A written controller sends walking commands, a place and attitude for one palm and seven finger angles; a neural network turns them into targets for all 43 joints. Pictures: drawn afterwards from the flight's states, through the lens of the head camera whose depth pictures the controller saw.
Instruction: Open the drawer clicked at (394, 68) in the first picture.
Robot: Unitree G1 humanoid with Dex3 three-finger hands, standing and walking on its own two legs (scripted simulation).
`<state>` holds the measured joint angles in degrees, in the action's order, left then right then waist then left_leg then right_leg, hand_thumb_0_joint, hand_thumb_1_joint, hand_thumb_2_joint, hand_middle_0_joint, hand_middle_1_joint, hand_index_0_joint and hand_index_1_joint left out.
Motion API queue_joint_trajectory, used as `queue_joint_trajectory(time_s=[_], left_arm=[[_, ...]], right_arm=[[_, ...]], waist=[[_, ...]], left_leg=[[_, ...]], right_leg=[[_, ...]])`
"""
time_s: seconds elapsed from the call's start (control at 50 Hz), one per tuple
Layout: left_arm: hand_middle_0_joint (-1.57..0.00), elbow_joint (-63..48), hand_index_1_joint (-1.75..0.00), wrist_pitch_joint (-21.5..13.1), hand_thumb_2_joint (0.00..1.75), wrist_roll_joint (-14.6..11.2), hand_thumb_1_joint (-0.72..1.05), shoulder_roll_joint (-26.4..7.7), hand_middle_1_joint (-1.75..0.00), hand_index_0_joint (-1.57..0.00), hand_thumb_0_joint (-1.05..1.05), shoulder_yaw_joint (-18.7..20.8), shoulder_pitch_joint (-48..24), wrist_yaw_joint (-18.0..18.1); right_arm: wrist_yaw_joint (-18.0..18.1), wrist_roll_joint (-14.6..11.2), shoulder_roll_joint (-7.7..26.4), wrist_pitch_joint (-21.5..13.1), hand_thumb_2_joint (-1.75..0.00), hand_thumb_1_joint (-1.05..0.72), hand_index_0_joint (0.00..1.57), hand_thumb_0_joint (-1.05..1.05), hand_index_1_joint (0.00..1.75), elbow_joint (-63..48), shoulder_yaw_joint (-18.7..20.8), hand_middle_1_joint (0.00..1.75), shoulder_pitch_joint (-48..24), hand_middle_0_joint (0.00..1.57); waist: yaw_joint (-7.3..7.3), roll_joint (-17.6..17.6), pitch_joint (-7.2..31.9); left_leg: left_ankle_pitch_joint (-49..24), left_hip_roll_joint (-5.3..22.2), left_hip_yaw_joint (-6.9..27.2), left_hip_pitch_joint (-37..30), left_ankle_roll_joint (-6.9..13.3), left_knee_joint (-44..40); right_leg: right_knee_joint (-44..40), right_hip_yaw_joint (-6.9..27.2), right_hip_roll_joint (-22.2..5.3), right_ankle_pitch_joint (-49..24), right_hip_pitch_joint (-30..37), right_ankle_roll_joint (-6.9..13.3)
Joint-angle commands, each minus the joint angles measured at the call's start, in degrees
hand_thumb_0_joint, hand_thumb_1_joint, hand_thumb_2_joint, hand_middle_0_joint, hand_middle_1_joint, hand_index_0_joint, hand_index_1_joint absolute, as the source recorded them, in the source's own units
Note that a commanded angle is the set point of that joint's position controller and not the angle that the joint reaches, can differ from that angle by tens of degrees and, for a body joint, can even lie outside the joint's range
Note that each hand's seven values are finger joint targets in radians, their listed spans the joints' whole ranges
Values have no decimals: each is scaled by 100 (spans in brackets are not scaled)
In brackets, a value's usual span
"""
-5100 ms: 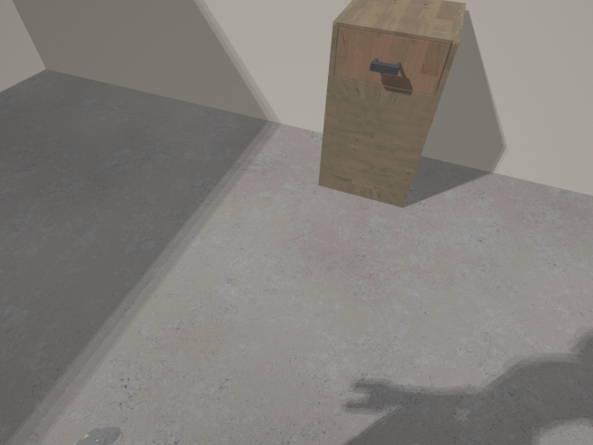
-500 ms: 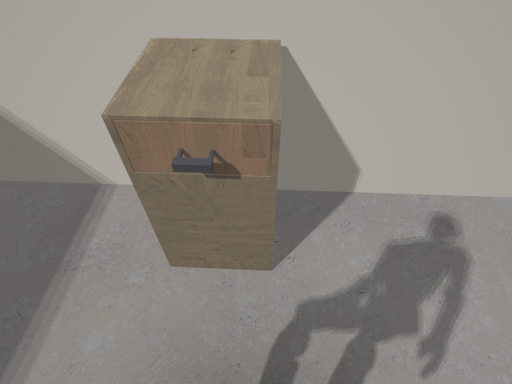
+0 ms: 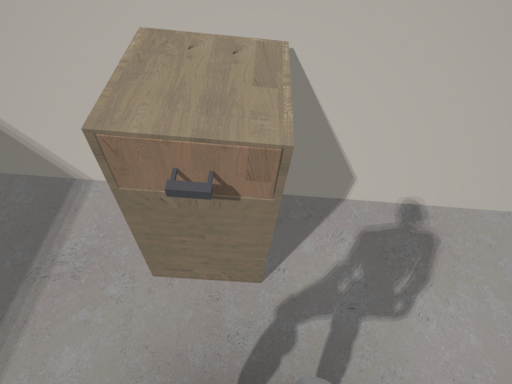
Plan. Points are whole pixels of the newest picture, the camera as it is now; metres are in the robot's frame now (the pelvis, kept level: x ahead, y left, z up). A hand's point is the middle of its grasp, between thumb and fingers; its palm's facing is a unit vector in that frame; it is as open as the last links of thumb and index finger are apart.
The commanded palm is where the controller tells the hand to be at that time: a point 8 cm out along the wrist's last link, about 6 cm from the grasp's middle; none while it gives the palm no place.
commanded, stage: come to a stop and stand still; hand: left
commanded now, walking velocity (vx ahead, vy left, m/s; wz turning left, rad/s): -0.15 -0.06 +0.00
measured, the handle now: (191, 181) +0.53 +0.19 -0.09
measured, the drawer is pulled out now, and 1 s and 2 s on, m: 0.00 0.00 0.00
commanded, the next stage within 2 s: look again from close up in 0.92 s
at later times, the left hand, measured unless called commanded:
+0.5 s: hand out of the picture +0.04 +0.08 -0.16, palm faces +0.04 -0.97 -0.25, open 7.3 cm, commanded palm none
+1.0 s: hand out of the picture -0.07 +0.05 -0.18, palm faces +0.08 -0.98 -0.15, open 7.4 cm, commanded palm none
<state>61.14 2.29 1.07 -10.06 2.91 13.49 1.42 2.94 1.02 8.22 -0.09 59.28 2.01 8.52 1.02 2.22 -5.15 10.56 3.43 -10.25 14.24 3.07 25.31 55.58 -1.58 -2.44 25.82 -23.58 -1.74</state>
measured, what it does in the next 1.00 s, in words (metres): steps to the right: right foot, then left foot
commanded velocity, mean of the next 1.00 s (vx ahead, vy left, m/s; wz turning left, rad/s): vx -0.01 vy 0.00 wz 0.00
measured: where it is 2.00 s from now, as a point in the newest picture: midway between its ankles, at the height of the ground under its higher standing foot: outside the picture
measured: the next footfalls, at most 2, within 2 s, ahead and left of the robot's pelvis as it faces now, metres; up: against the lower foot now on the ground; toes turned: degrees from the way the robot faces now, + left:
right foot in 0.24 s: +0.01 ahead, -0.16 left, +0.00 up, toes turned -3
left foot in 0.60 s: -0.03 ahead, +0.04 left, +0.00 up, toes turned -9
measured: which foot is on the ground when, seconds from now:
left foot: down 0.00-0.26, up 0.28-0.58, down 0.60-1.00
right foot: up 0.00-0.22, down 0.24-1.00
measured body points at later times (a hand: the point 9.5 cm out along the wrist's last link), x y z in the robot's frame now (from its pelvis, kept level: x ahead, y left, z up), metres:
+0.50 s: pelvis -0.02 -0.11 +0.00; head -0.01 -0.13 +0.45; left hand +0.04 +0.13 -0.14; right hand -0.01 -0.33 -0.18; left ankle -0.06 +0.04 -0.71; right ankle -0.02 -0.18 -0.74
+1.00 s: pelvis -0.04 -0.11 +0.00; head -0.03 -0.11 +0.45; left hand -0.07 +0.10 -0.16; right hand -0.06 -0.32 -0.16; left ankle -0.07 +0.02 -0.74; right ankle -0.02 -0.18 -0.74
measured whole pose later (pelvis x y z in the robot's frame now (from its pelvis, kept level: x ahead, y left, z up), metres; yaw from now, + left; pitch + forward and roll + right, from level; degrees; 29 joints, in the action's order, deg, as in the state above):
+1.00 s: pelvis -0.04 -0.11 +0.00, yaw +0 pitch +0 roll +0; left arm 66.7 0.3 0.2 -6.8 0.6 17.8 1.4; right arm 2.3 1.3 7.2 0.9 65.6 0.0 18.4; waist 0.9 -0.4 -1.5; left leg 15.0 2.7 -2.2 6.7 -1.4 22.2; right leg 19.9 -6.3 2.9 9.9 -10.1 4.2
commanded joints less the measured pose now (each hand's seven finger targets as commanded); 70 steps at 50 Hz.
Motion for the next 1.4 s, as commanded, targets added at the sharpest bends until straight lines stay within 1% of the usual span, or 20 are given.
queue_joint_trajectory(time_s=[0.0, 0.16, 0.2, 0.24, 0.26, 0.34, 0.48, 0.54, 0.58, 0.66, 0.76, 0.9, 0.98, 1.0, 1.02, 1.06, 1.1, 1.14, 1.2, 1.38], left_arm=[[-20, -339, -30, 116, 90, 12, 90, -333, -30, -20, 0, 154, 435, 26], [-20, -547, -30, 7, 90, -17, 90, -322, -30, -20, 0, 106, 256, 5], [-20, -452, -30, -80, 90, 26, 90, -502, -30, -20, 0, 121, 522, 10], [-20, -604, -30, -183, 90, 89, 90, -1228, -30, -20, 0, 171, 173, 52], [-20, -657, -30, -171, 90, 61, 90, -1209, -30, -20, 0, 133, 175, 43], [-20, -685, -30, -214, 90, 24, 90, -723, -30, -20, 0, 48, -391, 59], [-20, -387, -30, -261, 90, 2, 90, -681, -30, -20, 0, 55, 184, 67], [-20, -242, -30, -287, 90, -91, 90, -575, -30, -20, 0, 14, 114, 71], [-20, -165, -30, -296, 90, -124, 90, -363, -30, -20, 0, -48, 193, 54], [-20, 43, -30, -281, 90, -106, 90, -495, -30, -20, 0, -47, 161, 61], [-20, 208, -30, -242, 90, -78, 90, -445, -30, -20, 0, -93, 295, 45], [-20, 278, -30, -280, 90, -84, 90, -352, -30, -20, 0, -117, 493, 50], [-20, 339, -30, -312, 90, -89, 90, -259, -30, -20, 0, -139, 638, 51], [-20, 386, -30, -495, 90, 14, 90, -509, -30, -20, 0, -134, 1046, 320], [-20, 160, -30, -533, 90, 5, 90, -728, -30, -20, 0, -54, 1005, 285], [-20, 143, -30, -565, 90, -1, 90, -515, -30, -20, 0, -134, 775, 213], [-20, 64, -30, -533, 90, -46, 90, -335, -30, -20, 0, -164, 599, 144], [-20, 69, -30, -486, 90, -45, 90, -159, -30, -20, 0, -214, 620, 116], [-20, 112, -30, -430, 90, -56, 90, -101, -30, -20, 0, -264, 682, 79], [-20, 92, -30, -353, 90, -66, 90, -108, -30, -20, 0, -289, 751, 75]], right_arm=[[53, 6, 1066, 50, -90, -90, 20, 0, 30, -170, 269, 30, 434, 20], [-110, 58, 1144, 139, -90, -90, 20, 0, 30, -212, 355, 30, 328, 20], [-162, 2, 1025, 166, -90, -90, 20, 0, 30, -204, 360, 30, 434, 20], [-211, -49, 370, 201, -90, -90, 20, 0, 30, -423, 213, 30, 480, 20], [-207, -44, 484, 275, -90, -90, 20, 0, 30, -464, 240, 30, 322, 20], [-195, -27, 495, 280, -90, -90, 20, 0, 30, -123, 214, 30, 639, 20], [-138, -44, 332, 178, -90, -90, 20, 0, 30, 31, 91, 30, 615, 20], [-90, -45, 325, 81, -90, -90, 20, 0, 30, 285, 12, 30, 1062, 20], [-56, -25, 511, 3, -90, -90, 20, 0, 30, 355, -9, 30, 979, 20], [-30, -26, 389, 38, -90, -90, 20, 0, 30, 465, -79, 30, 922, 20], [-41, -3, 350, 117, -90, -90, 20, 0, 30, 510, -119, 30, 1113, 20], [-48, 7, 325, 75, -90, -90, 20, 0, 30, 538, -147, 30, 1406, 20], [-36, -6, 294, 16, -90, -90, 20, 0, 30, 551, -167, 30, 1462, 20], [-110, -55, 595, -142, -90, -90, 20, 0, 30, 277, -64, 30, 979, 20], [-73, -63, 295, -52, -90, -90, 20, 0, 30, 58, -82, 30, 1546, 20], [-112, -71, 89, -113, -90, -90, 20, 0, 30, 119, -131, 30, 1665, 20], [-138, -13, 128, -135, -90, -90, 20, 0, 30, 108, -178, 30, 1901, 20], [-128, -3, 257, -165, -90, -90, 20, 0, 30, 55, -197, 30, 1788, 20], [-112, -5, 314, -207, -90, -90, 20, 0, 30, 58, -254, 30, 1765, 20], [-87, -7, 412, -255, -90, -90, 20, 0, 30, 170, -292, 30, 1783, 20]], waist=[[-111, -976, 914], [-95, -1487, 827], [15, -740, 859], [-98, 1455, 504], [29, 1083, 546], [-274, 942, 300], [4, 345, 371], [-179, 8, 675], [-40, -433, 698], [-39, -689, 460], [-84, -151, -245], [-120, -143, 14], [-90, -299, 113], [61, 171, -131], [-268, 30, 615], [-352, -618, 965], [-372, -553, 697], [-236, -356, 258], [-141, -416, -185], [-62, -261, -123]], left_leg=[[-3893, 1718, 961, -890, 730, -468], [-1607, 1465, 1090, -322, 467, -353], [-548, 990, 827, 64, 72, 164], [1996, -62, 451, 1005, -424, 1668], [2225, -30, 868, 779, -360, 2292], [1428, -48, 1001, 861, -355, 2956], [1351, -31, 883, 342, -402, 1096], [71, 35, 1068, -632, -307, -343], [-821, 468, 1386, -757, -144, -352], [-181, 319, 1137, -368, -229, -462], [524, 147, 1038, -208, -230, -569], [492, 122, 1041, -287, -213, -625], [376, 182, 1082, -284, -200, -714], [916, 114, 472, 374, -456, 494], [1470, -85, 892, 228, -340, 919], [829, 44, 948, -211, -287, 522], [292, 78, 1148, -302, -179, 91], [191, 271, 1270, 155, -105, -152], [71, 347, 1509, 548, -15, -539], [-171, 310, 1553, 368, 36, -848]], right_leg=[[587, 252, -52, -157, -308, -77], [-1899, -143, -19, -467, 831, 74], [-3209, -195, -43, -1631, 1520, 47], [-3969, 1575, -1670, -3016, 1217, 705], [-4045, 1425, -1845, -2727, 714, 1050], [-3853, 726, -1091, -2787, 810, 1006], [-3874, 997, -1142, -2660, 1451, 1157], [-3632, 888, -864, -2520, 1370, 780], [-3561, 527, -398, -2467, 1384, 406], [-3798, 529, -442, -2338, 1744, 238], [-4443, 764, -434, -649, 1202, 203], [-4426, 729, -411, -567, 1247, 276], [-4250, 630, -393, -981, 1376, 346], [-3972, 853, -719, -4507, 1615, -455], [-3856, 1165, -1087, -4338, 1947, -208], [-3695, 785, -1016, -2734, 1577, 771], [-3454, 488, -579, -1327, 1080, 728], [-3450, 404, -408, -1116, 1059, 625], [-3116, 239, -247, -1440, 1193, 542], [-2951, 164, -259, -1744, 1386, 430]])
